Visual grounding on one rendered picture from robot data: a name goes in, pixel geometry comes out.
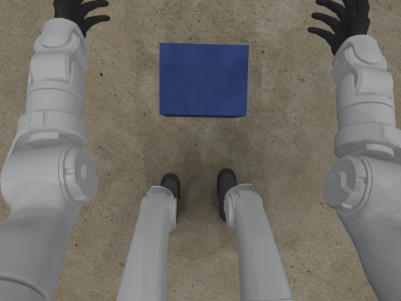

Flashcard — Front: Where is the robot left hand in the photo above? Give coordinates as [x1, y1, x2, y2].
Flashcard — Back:
[53, 0, 110, 38]

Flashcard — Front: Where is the robot left forearm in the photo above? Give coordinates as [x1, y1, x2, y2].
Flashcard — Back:
[0, 18, 89, 203]

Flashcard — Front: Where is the right robot upper arm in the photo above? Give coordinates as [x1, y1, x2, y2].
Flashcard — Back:
[323, 155, 401, 301]

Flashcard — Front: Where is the left robot upper arm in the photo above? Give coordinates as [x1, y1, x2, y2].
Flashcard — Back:
[0, 145, 98, 301]

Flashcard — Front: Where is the robot right hand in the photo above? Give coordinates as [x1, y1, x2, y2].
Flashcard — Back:
[308, 0, 370, 56]

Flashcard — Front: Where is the robot right forearm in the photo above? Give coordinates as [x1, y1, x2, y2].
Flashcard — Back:
[331, 34, 401, 165]

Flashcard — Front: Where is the carton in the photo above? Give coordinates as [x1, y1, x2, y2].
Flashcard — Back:
[160, 43, 249, 118]

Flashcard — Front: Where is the robot left thigh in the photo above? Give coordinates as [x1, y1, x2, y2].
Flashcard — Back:
[116, 193, 177, 301]

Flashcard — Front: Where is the robot left shin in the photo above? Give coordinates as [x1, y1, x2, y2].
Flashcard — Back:
[140, 186, 174, 208]

